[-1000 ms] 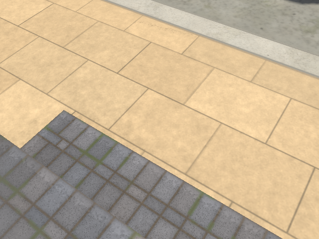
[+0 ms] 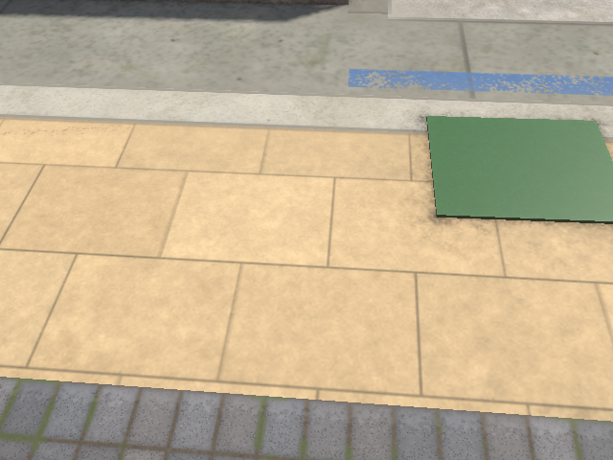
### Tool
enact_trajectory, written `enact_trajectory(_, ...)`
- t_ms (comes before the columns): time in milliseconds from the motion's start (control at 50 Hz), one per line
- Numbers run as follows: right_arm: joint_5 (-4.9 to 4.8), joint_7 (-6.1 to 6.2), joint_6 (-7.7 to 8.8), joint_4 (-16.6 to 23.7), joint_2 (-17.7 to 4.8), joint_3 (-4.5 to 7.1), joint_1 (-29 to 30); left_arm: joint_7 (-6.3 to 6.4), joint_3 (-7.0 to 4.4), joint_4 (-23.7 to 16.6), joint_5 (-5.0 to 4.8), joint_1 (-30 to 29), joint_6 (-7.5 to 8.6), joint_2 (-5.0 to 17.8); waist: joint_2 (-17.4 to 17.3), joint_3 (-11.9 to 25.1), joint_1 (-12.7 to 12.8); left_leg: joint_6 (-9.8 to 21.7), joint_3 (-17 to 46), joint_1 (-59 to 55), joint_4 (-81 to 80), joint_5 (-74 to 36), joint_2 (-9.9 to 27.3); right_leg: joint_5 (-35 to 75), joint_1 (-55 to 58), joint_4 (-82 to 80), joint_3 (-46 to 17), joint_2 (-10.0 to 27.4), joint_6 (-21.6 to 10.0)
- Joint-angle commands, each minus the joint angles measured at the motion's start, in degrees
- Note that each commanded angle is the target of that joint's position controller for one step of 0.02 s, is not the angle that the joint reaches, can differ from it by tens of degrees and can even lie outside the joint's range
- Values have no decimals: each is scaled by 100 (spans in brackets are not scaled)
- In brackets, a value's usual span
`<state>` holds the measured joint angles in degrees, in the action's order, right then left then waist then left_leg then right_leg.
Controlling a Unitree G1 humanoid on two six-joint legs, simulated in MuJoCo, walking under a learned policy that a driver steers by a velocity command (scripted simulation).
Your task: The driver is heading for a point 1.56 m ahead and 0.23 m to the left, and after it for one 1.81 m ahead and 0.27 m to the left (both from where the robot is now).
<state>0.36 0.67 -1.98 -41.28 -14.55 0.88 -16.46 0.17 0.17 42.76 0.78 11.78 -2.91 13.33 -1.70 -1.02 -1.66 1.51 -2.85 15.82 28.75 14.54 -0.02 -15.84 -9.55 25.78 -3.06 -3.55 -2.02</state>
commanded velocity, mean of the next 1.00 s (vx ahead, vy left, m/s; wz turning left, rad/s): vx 0.03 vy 0.00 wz -0.03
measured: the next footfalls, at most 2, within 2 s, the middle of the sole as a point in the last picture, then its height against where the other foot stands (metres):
left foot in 1.40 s outside the picture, level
right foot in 1.92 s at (357, 455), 0.18 m lower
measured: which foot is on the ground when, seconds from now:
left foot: down 0.00-1.00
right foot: down 0.00-1.00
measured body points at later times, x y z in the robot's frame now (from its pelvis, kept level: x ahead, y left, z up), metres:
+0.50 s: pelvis +0.00 +0.00 +0.00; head +0.01 +0.00 +0.45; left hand +0.07 +0.25 -0.14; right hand +0.07 -0.26 -0.13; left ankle +0.03 +0.10 -0.74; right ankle -0.03 -0.10 -0.74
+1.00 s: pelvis +0.03 +0.00 +0.00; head +0.03 +0.00 +0.45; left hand +0.02 +0.24 -0.16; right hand +0.01 -0.25 -0.16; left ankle +0.03 +0.10 -0.74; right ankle -0.03 -0.10 -0.73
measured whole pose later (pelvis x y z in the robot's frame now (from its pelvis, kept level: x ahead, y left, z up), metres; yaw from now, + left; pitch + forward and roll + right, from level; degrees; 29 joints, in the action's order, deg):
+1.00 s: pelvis +0.03 +0.00 +0.00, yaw -1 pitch +0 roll +1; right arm 1.1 1.2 -0.9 -60.6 -12.1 1.0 -20.3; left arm 1.4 0.9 62.1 1.6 19.4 -0.5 11.8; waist 0.6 1.3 -0.7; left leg 4.1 -2.0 13.2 29.5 17.5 -2.4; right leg -24.7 -10.1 33.0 -2.6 -2.1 -5.5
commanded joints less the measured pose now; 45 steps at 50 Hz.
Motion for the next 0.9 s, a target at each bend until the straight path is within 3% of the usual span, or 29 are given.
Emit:
enact_trajectory(20, -7, -2, 72, 355, -538, 119, 165, 53, -92, -356, 21, -401, 199, 663, 982, 120, 42, -87, 392, -378, -492, -191, 174, 1080, -251, -853, -1139, 1179, -398)
enact_trajectory(60, 54, -54, 104, 300, -600, 126, 38, 110, -85, -214, -31, -218, 224, 698, 1072, 98, 46, -75, 480, -576, -595, -648, 290, 839, -327, -837, -966, 926, -245)
enact_trajectory(120, 25, -45, 145, 102, -516, 93, -72, 107, -66, -60, -33, -40, 212, 632, 429, -89, 90, -39, 554, -508, -686, -691, 353, 525, -349, -809, -875, 816, -218)
enact_trajectory(240, 13, 5, 151, -128, -500, 83, -87, 106, -52, 194, -36, -25, 253, 614, 192, -29, 79, -7, 631, -637, -743, -764, 421, 691, -348, -729, -777, 730, -220)
enact_trajectory(480, 9, 64, 132, -742, -503, 67, -88, 150, -10, 905, -51, 224, 272, 601, 173, 0, 72, 99, 707, -883, -786, -975, 525, 962, -298, -793, -669, 694, -182)
enact_trajectory(800, 6, 121, 154, -1668, -264, -58, -158, 206, 88, 1802, -53, 584, 250, 399, 159, -161, 127, 146, 747, -878, -913, -1071, 551, 997, -158, -856, -556, 714, -134)
enact_trajectory(820, -4, 120, 153, -1741, -271, -58, -232, 205, 100, 1862, -47, 662, 247, 370, 147, -38, 124, 147, 719, -936, -937, -569, 484, 558, -116, -881, -530, 668, -155)
enact_trajectory(860, 14, 107, 102, -1792, -430, 28, -312, 206, 26, 1900, -23, 763, 213, 506, 151, -163, 110, 293, 668, -769, -731, 1210, 263, -1045, -420, -617, -437, 439, -354)
enact_trajectory(900, 51, 77, 52, -1780, -469, 79, -359, 174, -15, 1816, 37, 712, 182, 502, 30, -735, 77, 529, 1022, -284, -810, 2568, 369, -2252, -1096, -391, -531, 387, -530)
Keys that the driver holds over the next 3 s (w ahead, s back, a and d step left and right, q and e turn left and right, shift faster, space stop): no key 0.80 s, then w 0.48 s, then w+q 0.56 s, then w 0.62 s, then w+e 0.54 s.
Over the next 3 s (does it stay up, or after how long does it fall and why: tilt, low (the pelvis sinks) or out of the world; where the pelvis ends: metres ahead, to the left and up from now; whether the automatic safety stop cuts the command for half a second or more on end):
stays up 1.05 0.17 -0.37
